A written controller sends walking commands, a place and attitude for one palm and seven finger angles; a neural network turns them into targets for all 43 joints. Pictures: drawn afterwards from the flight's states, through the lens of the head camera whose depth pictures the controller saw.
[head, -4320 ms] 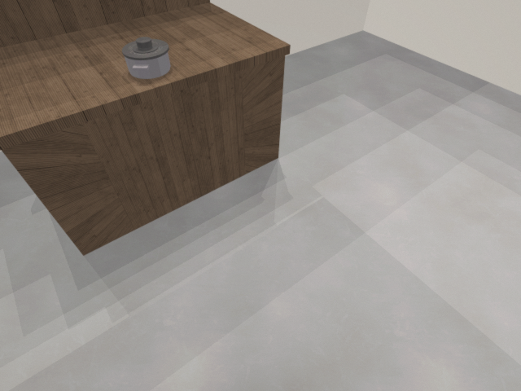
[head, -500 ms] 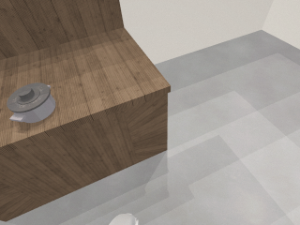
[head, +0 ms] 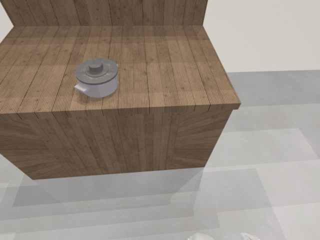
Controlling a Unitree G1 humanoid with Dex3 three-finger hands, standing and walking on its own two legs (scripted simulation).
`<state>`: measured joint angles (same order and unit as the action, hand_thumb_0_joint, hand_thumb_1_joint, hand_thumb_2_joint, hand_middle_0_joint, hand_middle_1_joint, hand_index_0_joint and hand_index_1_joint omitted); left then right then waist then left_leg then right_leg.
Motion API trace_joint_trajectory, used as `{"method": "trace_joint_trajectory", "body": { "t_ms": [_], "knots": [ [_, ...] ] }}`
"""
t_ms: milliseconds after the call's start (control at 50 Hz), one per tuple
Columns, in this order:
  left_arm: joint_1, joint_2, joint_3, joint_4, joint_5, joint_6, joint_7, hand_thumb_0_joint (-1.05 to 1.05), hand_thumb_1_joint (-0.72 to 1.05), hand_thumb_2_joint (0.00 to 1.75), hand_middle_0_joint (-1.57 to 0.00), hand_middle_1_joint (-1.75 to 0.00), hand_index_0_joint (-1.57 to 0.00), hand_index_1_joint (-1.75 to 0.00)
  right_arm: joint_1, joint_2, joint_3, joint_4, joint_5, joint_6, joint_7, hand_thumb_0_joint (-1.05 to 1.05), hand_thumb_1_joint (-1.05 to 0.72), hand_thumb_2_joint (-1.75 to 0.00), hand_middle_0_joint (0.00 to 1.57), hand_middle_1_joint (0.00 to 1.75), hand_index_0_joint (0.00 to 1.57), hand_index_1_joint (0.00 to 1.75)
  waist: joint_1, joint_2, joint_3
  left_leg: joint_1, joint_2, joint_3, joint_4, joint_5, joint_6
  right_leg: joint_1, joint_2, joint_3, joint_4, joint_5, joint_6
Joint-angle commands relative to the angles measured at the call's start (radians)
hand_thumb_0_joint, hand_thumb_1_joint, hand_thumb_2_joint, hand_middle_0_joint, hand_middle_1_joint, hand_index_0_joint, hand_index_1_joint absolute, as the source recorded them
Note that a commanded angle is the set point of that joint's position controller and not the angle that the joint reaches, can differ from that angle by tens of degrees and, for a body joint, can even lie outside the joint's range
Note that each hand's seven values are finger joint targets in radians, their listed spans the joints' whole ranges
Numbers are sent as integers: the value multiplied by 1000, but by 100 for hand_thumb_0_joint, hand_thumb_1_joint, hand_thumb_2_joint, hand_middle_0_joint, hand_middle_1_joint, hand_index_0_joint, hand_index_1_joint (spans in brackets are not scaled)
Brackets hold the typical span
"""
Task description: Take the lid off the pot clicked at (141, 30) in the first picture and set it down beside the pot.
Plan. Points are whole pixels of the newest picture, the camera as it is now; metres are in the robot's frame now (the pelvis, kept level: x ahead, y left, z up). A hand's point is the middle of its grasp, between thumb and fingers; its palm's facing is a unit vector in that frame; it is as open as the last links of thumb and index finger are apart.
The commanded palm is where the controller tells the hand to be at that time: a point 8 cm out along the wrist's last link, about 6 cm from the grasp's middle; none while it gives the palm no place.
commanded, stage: turn to face it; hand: left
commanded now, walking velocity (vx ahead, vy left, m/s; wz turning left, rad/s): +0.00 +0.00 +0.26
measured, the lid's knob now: (95, 65) +0.70 +0.32 +0.00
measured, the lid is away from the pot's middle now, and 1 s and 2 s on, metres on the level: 0.00 0.00 0.00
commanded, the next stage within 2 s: take the last steps up to it in 0.18 s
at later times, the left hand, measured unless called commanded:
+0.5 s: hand out of the picture +0.00 +0.14 -0.14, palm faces +0.23 -0.94 -0.26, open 7.3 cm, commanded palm none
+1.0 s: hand out of the picture +0.01 +0.26 -0.18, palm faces +0.28 -0.94 -0.17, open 7.4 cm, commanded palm none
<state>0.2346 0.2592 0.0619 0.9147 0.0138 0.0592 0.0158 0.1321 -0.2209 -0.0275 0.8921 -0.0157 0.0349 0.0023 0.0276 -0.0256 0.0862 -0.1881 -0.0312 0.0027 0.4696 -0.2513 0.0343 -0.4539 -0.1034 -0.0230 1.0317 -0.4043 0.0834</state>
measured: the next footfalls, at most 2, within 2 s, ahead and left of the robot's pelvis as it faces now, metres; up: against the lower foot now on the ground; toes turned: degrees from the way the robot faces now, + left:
right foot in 0.18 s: +0.06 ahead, -0.13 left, +0.00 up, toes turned -1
left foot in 0.84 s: +0.07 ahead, +0.16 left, +0.00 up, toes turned +18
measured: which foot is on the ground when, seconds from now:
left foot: down 0.00-0.18, up 0.20-0.82, down 0.84-1.00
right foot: up 0.00-0.16, down 0.18-0.84, up 0.86-1.00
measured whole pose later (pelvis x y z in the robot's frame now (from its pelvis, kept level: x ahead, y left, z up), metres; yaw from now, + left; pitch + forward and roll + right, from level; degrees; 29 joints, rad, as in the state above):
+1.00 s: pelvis +0.08 +0.09 +0.00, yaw +12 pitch +0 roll +0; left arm 0.36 0.19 0.06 1.09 0.03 -0.01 0.00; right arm 0.27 -0.16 -0.04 1.00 -0.02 -0.06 -0.02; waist 0.03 -0.04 0.01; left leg -0.14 -0.03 0.13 0.40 -0.27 0.07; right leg -0.48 -0.11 -0.05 1.13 -0.31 -0.02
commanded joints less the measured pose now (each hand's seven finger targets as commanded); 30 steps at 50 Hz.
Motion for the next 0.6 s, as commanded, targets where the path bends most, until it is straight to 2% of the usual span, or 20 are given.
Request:
{"method": "trace_joint_trajectory", "body": {
  "t_ms": [0, 60, 100, 120, 140, 160, 180, 200, 220, 240, 260, 280, 340, 360, 380, 460, 520, 580],
  "knots": [
    [-12, 59, 12, -72, -2, -17, 5, 0, 90, 90, -20, -30, -20, -30, 47, -194, -56, -45, -5, -15, -12, 0, -90, -90, 20, 30, 20, 30, -41, 159, -66, 18, 248, -214, -147, 373, 151, 20, 27, -8, -129, -7, -2],
    [-8, 51, 9, -76, -4, -28, 7, 0, 90, 90, -20, -30, -20, -30, 45, -191, -57, -40, -8, -10, -12, 0, -90, -90, 20, 30, 20, 30, -40, 183, -68, -7, 247, -251, -124, 356, 150, 98, 59, -20, -254, -17, -17],
    [38, 47, 11, -61, -8, -37, 8, 0, 90, 90, -20, -30, -20, -30, 28, -183, -57, -37, -6, -8, -13, 0, -90, -90, 20, 30, 20, 30, -15, 167, -82, -49, 233, -258, -82, 336, 132, 195, 77, -23, -383, 57, -25],
    [71, 50, 12, -52, -7, -45, 11, 0, 90, 90, -20, -30, -20, -30, 20, -172, -55, -37, -1, -9, -12, 0, -90, -90, 20, 30, 20, 30, 8, 150, -96, -85, 210, -244, -38, 299, 104, 278, 72, -25, -509, 155, -26],
    [93, 76, 17, -43, -2, -58, 14, 0, 90, 90, -20, -30, -20, -30, 31, -140, -52, -31, 6, -11, -9, 0, -90, -90, 20, 30, 20, 30, 17, 57, -110, -144, 152, -205, 38, 188, 51, 374, 34, 12, -643, 248, -30],
    [112, 167, 32, -44, 14, -71, 21, 0, 90, 90, -20, -30, -20, -30, 60, -73, -42, -38, 18, -12, -4, 0, -90, -90, 20, 30, 20, 30, 14, -188, -132, -281, 23, -73, 236, -75, -25, 470, -185, 259, -736, 341, -97],
    [114, 220, 38, -58, 13, -69, 19, 0, 90, 90, -20, -30, -20, -30, 41, -76, -47, -62, 13, -4, -8, 0, -90, -90, 20, 30, 20, 30, 26, -272, -109, -306, -22, -58, 433, -350, -46, 353, -360, 394, -773, 428, -215],
    [83, 184, 32, -66, 7, -65, 21, 0, 90, 90, -20, -30, -20, -30, 49, -103, -59, -38, 5, 10, -8, 0, -90, -90, 20, 30, 20, 30, 13, -159, -100, -274, 3, -112, 572, -313, -39, 254, -328, 335, -792, 285, -248],
    [16, 153, 35, -74, 6, -64, 25, 0, 90, 90, -20, -30, -20, -30, 66, -106, -63, -14, 0, 19, -2, 0, -90, -90, 20, 30, 20, 30, -12, -220, -55, -295, 20, -116, 647, -255, -35, 192, -277, 290, -826, 156, -236],
    [-23, 128, 27, -82, 3, -62, 21, 0, 90, 90, -20, -30, -20, -30, 83, -105, -68, 11, -1, 23, 3, 0, -90, -90, 20, 30, 20, 30, -30, -166, -25, -297, 23, -96, 710, -192, -42, 173, -228, 235, -826, 109, -215],
    [-49, 108, 22, -88, 2, -63, 22, 0, 90, 90, -20, -30, -20, -30, 112, -100, -67, 27, -2, 23, 7, 0, -90, -90, 20, 30, 20, 30, -47, -137, -22, -294, 38, -82, 722, -150, -49, 172, -201, 174, -813, 138, -206],
    [-43, 89, 20, -87, 2, -71, 20, 0, 90, 90, -20, -30, -20, -30, 136, -88, -61, 44, -6, 20, 10, 0, -90, -90, 20, 30, 20, 30, -50, -120, -42, -303, 40, -68, 729, -107, -56, 208, -181, 137, -809, 145, -198],
    [58, 85, 22, -43, 2, -92, 17, 0, 90, 90, -20, -30, -20, -30, 114, -75, -57, 51, -12, 8, 16, 0, -90, -90, 20, 30, 20, 30, -6, -107, -59, -377, 61, -48, 682, -66, -72, 346, -197, 137, -825, 100, -203],
    [95, 88, 25, -29, 3, -97, 16, 0, 90, 90, -20, -30, -20, -30, 94, -77, -59, 49, -12, 7, 21, 0, -90, -90, 20, 30, 20, 30, 11, -96, -52, -398, 66, -44, 670, -59, -70, 371, -208, 149, -844, 63, -210],
    [116, 85, 26, -15, 3, -101, 15, 0, 90, 90, -20, -30, -20, -30, 80, -73, -57, 48, -15, 5, 23, 0, -90, -90, 20, 30, 20, 30, 17, -83, -34, -416, 74, -45, 664, -47, -71, 374, -217, 162, -858, 24, -208],
    [186, 80, 28, 30, 7, -116, 11, 0, 90, 90, -20, -30, -20, -30, 46, -64, -55, 47, -15, -2, 30, 0, -90, -90, 20, 30, 20, 30, 38, -92, -20, -459, 105, -29, 599, -32, -73, 425, -249, 170, -899, -33, -217],
    [195, 74, 24, 56, 10, -122, 8, 0, 90, 90, -20, -30, -20, -30, 40, -54, -52, 50, -15, -4, 34, 0, -90, -90, 20, 30, 20, 30, 29, -103, -6, -459, 119, -19, 552, -6, -71, 410, -252, 143, -924, -53, -213],
    [215, 77, 24, 82, 15, -127, 5, 0, 90, 90, -20, -30, -20, -30, 11, -48, -49, 42, -12, -8, 41, 0, -90, -90, 20, 30, 20, 30, 30, -111, 1, -434, 125, 3, 475, -6, -63, 384, -259, 127, -947, -83, -223]
  ]
}}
